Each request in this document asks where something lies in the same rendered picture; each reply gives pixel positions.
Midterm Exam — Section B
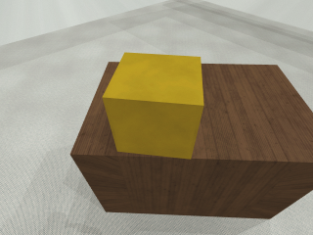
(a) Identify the pedestal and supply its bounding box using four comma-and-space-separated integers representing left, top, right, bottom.
70, 62, 313, 219

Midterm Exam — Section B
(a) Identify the carton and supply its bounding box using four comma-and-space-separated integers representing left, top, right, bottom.
102, 52, 204, 160

